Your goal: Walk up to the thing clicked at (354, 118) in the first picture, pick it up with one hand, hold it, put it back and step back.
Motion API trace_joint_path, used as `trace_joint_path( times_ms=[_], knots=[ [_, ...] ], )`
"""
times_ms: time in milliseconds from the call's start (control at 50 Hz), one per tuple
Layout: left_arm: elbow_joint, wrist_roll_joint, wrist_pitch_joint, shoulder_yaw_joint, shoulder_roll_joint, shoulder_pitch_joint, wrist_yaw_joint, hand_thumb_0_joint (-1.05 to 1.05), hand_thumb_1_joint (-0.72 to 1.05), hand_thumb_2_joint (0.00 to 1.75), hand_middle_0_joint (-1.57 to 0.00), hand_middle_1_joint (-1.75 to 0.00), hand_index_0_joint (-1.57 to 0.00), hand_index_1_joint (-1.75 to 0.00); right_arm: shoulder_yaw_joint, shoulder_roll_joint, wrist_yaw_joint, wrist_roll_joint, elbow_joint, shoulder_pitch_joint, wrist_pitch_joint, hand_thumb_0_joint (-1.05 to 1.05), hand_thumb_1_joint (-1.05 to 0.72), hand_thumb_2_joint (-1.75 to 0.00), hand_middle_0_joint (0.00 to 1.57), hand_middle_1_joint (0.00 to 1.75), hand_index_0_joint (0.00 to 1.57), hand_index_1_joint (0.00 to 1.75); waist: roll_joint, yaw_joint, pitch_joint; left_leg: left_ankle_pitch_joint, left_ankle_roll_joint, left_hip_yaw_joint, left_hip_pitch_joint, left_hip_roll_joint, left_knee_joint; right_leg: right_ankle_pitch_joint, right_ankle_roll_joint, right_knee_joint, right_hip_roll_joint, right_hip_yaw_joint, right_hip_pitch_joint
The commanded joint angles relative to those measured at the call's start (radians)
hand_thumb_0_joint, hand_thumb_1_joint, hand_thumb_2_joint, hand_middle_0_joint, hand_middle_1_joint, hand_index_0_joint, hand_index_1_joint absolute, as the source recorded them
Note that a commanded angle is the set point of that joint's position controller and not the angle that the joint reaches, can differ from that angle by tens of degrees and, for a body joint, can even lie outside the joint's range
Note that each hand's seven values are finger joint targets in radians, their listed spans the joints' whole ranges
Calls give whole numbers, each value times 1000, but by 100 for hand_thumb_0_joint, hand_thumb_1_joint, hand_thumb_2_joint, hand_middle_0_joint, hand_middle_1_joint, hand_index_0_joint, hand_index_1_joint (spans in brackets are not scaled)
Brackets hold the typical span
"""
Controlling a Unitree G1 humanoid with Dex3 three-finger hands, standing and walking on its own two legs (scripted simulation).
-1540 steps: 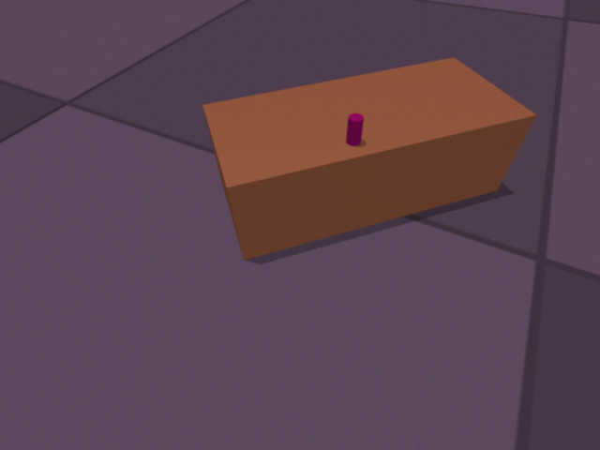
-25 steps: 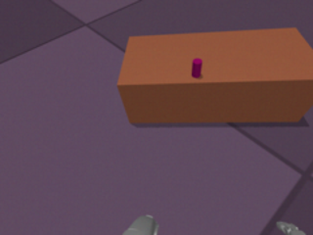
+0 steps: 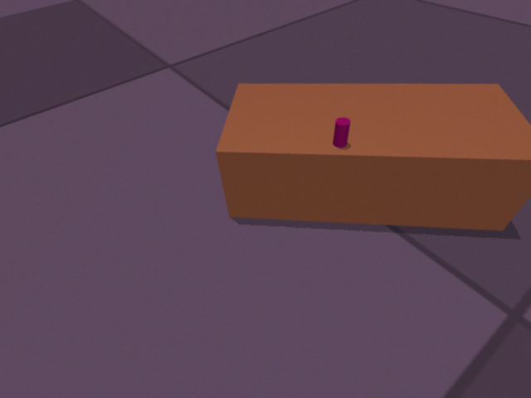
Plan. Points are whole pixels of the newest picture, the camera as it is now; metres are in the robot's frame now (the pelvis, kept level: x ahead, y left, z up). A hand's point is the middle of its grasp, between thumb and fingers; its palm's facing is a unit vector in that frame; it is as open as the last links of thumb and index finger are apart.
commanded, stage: step back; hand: right
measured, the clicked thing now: (341, 132) +1.11 -0.21 -0.29
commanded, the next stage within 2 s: stand in 0.92 s
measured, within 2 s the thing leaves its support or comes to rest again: neither
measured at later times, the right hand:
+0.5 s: hand out of the picture +0.15 -0.20 -0.14, palm faces -0.06 +0.93 -0.35, open 7.4 cm
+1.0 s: hand out of the picture +0.16 -0.21 -0.14, palm faces +0.00 +0.94 -0.33, open 7.4 cm
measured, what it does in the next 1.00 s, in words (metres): steps on the spot: left foot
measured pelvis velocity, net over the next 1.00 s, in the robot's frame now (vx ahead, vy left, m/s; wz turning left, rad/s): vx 0.05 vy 0.04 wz -0.01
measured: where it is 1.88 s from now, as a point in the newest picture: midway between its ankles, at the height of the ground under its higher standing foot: outside the picture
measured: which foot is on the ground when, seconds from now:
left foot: up 0.00-0.26, down 0.28-1.00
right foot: down 0.00-1.00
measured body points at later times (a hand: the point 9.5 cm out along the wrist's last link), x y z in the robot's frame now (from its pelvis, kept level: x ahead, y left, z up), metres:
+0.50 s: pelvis +0.05 +0.04 +0.00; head +0.07 +0.06 +0.45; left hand +0.12 +0.36 -0.13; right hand +0.15 -0.25 -0.12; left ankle +0.07 +0.17 -0.73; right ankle +0.03 -0.09 -0.73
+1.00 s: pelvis +0.05 +0.04 +0.01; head +0.07 +0.04 +0.46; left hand +0.14 +0.35 -0.11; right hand +0.16 -0.26 -0.11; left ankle +0.07 +0.17 -0.73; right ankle +0.03 -0.09 -0.73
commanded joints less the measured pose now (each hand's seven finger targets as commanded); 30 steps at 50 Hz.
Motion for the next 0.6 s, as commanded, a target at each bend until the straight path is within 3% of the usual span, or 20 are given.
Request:
trace_joint_path(
  times_ms=[0,40,60,120,160,180,220,240,260,280,300,320,340,360,400,420,440,480,520,580],
  knots=[
    [-108,0,-47,79,307,-80,23,0,90,90,-20,-30,-20,-30,-59,-232,-11,6,-63,-23,-43,0,-90,-90,20,30,20,30,-75,-6,118,-9,0,-103,-263,25,185,-539,-164,-404,-371,549,-3],
    [-98,-3,-57,69,267,-67,25,0,90,90,-20,-30,-20,-30,-52,-191,-8,9,-45,-14,-50,0,-90,-90,20,30,20,30,-92,-5,44,54,-5,-88,-223,12,144,-291,-111,-362,-293,370,65],
    [-91,-3,-58,71,281,-54,23,0,90,90,-20,-30,-20,-30,-52,-189,-7,4,-46,-11,-50,0,-90,-90,20,30,20,30,-114,2,29,62,-15,-72,-195,10,159,-250,-118,-355,-291,344,45],
    [-101,1,-52,69,285,-74,17,0,90,90,-20,-30,-20,-30,-49,-179,-2,2,-44,0,-46,0,-90,-90,20,30,20,30,-174,6,40,62,-29,-13,-151,17,44,-290,-112,-346,-275,265,2],
    [-114,0,-43,64,283,-115,13,0,90,90,-20,-30,-20,-30,-49,-179,0,-1,-42,-14,-55,0,-90,-90,20,30,20,30,-217,-3,42,60,-29,36,-80,30,-57,-219,-113,-319,-273,215,-37],
    [-113,-5,-36,58,277,-100,11,0,90,90,-20,-30,-20,-30,-48,-177,-2,0,-37,-23,-61,0,-90,-90,20,30,20,30,-213,3,32,75,-31,69,-41,15,-107,-126,-109,-281,-261,192,-41],
    [-115,-16,-23,46,268,-110,9,0,90,90,-20,-30,-20,-30,-47,-161,-11,-1,-18,8,-71,0,-90,-90,20,30,20,30,-196,-24,-11,201,-23,115,74,-7,-245,78,-91,-161,-243,136,-49],
    [-113,-20,-18,36,246,-95,7,0,90,90,-20,-30,-20,-30,-49,-163,-19,1,-4,27,-78,0,-90,-90,20,30,20,30,-160,-32,-40,250,-15,118,138,-22,-303,218,-68,-69,-215,101,-35],
    [-113,-24,-15,22,219,-76,7,0,90,90,-20,-30,-20,-30,-56,-179,-27,-2,1,36,-83,0,-90,-90,20,30,20,30,-114,-37,-74,312,5,56,205,17,-314,286,-40,7,-191,78,-59],
    [-120,-33,-13,9,177,-65,7,0,90,90,-20,-30,-20,-30,-62,-228,-36,-9,2,52,-89,0,-90,-90,20,30,20,30,31,-36,-116,367,44,-137,224,168,-358,196,-1,123,-120,32,-96],
    [-113,-49,-1,-1,153,-63,11,0,90,90,-20,-30,-20,-30,-57,-266,-39,-4,-19,-14,-93,0,-90,-90,20,30,20,30,102,-11,-106,293,128,-312,186,293,-407,-78,28,134,-40,2,-143],
    [-90,-44,8,17,214,-83,16,0,90,90,-20,-30,-20,-30,-63,-310,-36,2,-18,-37,-88,0,-90,-90,20,30,20,30,111,-31,-86,205,204,-328,51,329,-419,-264,23,170,-68,51,-52],
    [-85,-42,5,11,217,-88,14,0,90,90,-20,-30,-20,-30,-59,-293,-35,1,-15,-73,-83,0,-90,-90,20,30,20,30,93,-13,-59,222,191,-274,30,299,-407,-242,15,100,-80,55,-18],
    [-73,-41,0,7,204,-83,12,0,90,90,-20,-30,-20,-30,-44,-256,-34,-1,-18,-102,-79,0,-90,-90,20,30,20,30,92,3,-57,253,148,-183,30,248,-382,-201,14,29,-73,48,2],
    [-45,-38,-15,12,215,-32,17,0,90,90,-20,-30,-20,-30,-28,-215,-35,11,-25,-136,-79,0,-90,-90,20,30,20,30,101,27,-86,517,66,-58,47,170,-262,126,15,-120,-97,64,96],
    [-38,-37,-18,22,232,-35,21,0,90,90,-20,-30,-20,-30,-24,-199,-37,19,-19,-122,-81,0,-90,-90,20,30,20,30,67,18,-123,616,39,-12,44,132,-201,289,10,-108,-115,93,155],
    [-28,-40,-20,23,241,-33,27,0,90,90,-20,-30,-20,-30,-17,-182,-38,26,-14,-120,-80,0,-90,-90,20,30,20,30,48,13,-147,619,23,10,46,110,-169,375,1,-99,-138,125,176],
    [-49,-37,-15,17,255,-128,23,0,90,90,-20,-30,-20,-30,-18,-175,-40,23,7,-86,-77,0,-90,-90,20,30,20,30,16,-28,-134,478,19,4,75,105,-258,314,-13,-68,-159,140,122],
    [-51,-40,-10,5,224,-156,22,0,90,90,-20,-30,-20,-30,-24,-203,-42,17,22,-119,-79,0,-90,-90,20,30,20,30,24,-19,-107,543,37,-23,104,138,-295,293,9,-61,-124,93,92],
    [-24,-36,-13,2,222,-150,25,0,90,90,-20,-30,-20,-30,-20,-195,-42,21,30,-149,-80,0,-90,-90,20,30,20,30,-10,-11,-118,632,45,-1,127,145,-273,347,13,-88,-127,92,118]
  ],
)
